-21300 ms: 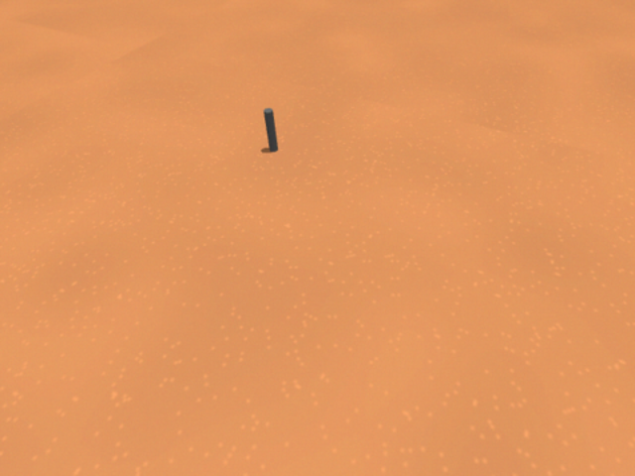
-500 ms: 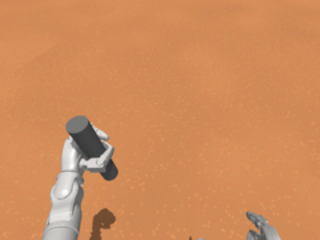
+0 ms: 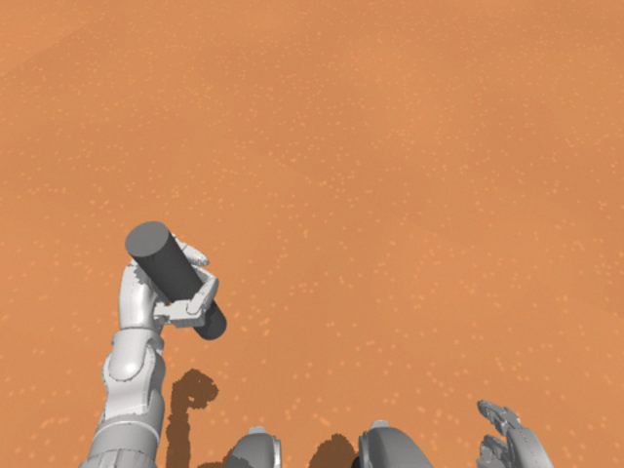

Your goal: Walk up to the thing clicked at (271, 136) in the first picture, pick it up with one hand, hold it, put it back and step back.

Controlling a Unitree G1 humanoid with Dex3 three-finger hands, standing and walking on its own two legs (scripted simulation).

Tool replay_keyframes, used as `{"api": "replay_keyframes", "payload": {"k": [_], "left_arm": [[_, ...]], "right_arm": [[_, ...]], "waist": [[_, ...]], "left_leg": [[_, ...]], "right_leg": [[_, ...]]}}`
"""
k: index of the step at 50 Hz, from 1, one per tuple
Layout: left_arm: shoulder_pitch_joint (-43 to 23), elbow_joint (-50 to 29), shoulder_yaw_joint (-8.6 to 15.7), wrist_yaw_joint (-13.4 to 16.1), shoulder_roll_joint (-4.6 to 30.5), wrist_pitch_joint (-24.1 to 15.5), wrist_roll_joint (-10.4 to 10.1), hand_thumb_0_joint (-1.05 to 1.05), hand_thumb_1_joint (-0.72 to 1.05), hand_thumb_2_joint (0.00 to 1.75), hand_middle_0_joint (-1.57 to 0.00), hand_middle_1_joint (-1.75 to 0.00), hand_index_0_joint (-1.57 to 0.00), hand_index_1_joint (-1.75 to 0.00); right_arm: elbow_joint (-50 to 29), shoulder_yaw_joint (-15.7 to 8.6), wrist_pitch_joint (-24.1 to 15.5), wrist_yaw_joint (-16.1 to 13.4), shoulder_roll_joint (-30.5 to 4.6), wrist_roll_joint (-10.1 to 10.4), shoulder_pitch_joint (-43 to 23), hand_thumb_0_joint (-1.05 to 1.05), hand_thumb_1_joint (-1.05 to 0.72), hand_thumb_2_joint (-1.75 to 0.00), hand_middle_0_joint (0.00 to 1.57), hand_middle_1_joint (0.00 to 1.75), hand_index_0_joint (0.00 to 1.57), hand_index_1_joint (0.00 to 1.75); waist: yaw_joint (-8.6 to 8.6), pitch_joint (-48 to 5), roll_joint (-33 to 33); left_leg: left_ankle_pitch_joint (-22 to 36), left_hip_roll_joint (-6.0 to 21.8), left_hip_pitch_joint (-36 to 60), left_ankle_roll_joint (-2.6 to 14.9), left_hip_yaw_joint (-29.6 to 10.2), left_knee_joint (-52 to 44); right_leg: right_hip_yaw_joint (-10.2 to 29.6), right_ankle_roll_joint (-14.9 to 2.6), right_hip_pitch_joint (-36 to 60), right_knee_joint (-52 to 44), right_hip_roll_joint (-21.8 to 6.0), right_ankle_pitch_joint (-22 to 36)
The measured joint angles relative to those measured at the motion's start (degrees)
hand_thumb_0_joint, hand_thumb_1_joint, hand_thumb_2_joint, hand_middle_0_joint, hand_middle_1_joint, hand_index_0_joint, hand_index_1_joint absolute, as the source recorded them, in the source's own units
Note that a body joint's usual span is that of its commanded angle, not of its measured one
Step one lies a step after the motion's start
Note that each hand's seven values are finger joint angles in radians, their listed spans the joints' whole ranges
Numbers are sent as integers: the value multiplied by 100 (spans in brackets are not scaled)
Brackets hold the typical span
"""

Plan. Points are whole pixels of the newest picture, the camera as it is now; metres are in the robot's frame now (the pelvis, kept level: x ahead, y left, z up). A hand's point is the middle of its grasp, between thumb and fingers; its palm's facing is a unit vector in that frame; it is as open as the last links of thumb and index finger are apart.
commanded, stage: crouch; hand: left
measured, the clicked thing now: (186, 290) +0.35 +0.18 -0.01
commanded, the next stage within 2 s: lower in 1.50 s
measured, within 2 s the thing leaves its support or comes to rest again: neither
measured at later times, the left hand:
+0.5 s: hand (221, 318) +0.40 +0.18 -0.25, palm faces +0.00 -1.00 -0.01, open 6.2 cm
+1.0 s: hand (233, 330) +0.42 +0.18 -0.39, palm faces -0.02 -1.00 -0.01, open 6.2 cm
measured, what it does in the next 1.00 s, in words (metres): lowers itself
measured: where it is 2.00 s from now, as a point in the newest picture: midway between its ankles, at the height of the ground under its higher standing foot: outside the picture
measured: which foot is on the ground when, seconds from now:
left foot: down 0.00-1.00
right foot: down 0.00-1.00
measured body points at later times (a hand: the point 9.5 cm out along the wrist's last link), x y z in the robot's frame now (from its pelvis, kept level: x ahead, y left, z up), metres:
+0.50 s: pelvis -0.05 +0.00 -0.22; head +0.14 +0.02 +0.19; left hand +0.39 +0.23 -0.24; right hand +0.05 -0.26 -0.35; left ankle +0.02 +0.12 -0.67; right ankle +0.02 -0.13 -0.67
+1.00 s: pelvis -0.08 +0.00 -0.35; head +0.14 +0.05 +0.04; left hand +0.41 +0.23 -0.39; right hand -0.03 -0.27 -0.45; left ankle +0.01 +0.12 -0.67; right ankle +0.02 -0.13 -0.67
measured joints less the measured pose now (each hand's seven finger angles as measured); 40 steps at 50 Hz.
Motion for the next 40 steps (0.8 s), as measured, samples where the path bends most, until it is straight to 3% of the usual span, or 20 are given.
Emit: {"api": "replay_keyframes", "payload": {"k": [4, 10, 21, 32, 40], "left_arm": [[-453, 641, 96, -174, 137, -559, 16, 0, 0, 117, -96, -113, -99, -114], [-1040, 1276, 359, -232, 323, -1038, 55, 0, 0, 117, -96, -113, -99, -114], [-1994, 1943, 783, -368, 648, -1287, 99, 0, 0, 117, -96, -113, -98, -114], [-2711, 2725, 1280, -513, 1082, -1396, 431, 0, 0, 117, -96, -114, -98, -114], [-3067, 2976, 1436, -451, 1467, -1409, 551, 0, 0, 117, -96, -114, -98, -114]], "right_arm": [[18, 8, -84, 77, -78, -77, 4, 1, -88, -90, 20, 30, 20, 30], [-26, 65, -32, 169, -145, -144, -22, 1, -88, -90, 20, 30, 20, 30], [139, 229, 85, 304, -52, -285, -264, 1, -89, -90, 20, 30, 20, 30], [162, 309, 167, 450, -170, -464, -419, 0, -89, -91, 20, 30, 20, 30], [252, 409, 230, 445, -254, -535, -422, 0, -90, -91, 20, 30, 20, 30]], "waist": [[-103, -321, -8], [-210, -629, 31], [-245, -717, 95], [-498, -498, 2], [-682, -241, -69]], "left_leg": [[-340, 1, -1204, -6, -54, 1031], [-821, 9, -2938, 23, -90, 2572], [-1165, -14, -5136, 40, -132, 4397], [-1203, -21, -6671, 3, -271, 5886], [-1133, -28, -7361, 21, -358, 6671]], "right_leg": [[-22, 18, -1187, 1019, -20, -343], [-4, 22, -2917, 2545, -33, -807], [21, -11, -5122, 4393, -74, -1169], [-53, -70, -6626, 5848, -83, -1200], [-100, -60, -7272, 6569, -84, -1105]]}}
